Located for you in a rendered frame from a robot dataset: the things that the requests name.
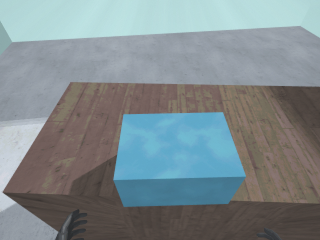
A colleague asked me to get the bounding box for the carton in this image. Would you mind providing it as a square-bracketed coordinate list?
[113, 112, 246, 207]

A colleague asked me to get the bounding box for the robot right hand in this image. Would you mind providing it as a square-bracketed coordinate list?
[256, 228, 282, 240]

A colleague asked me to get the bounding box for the pedestal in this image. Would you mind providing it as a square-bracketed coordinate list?
[2, 82, 320, 240]

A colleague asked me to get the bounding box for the robot left hand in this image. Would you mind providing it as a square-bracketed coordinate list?
[55, 209, 88, 240]

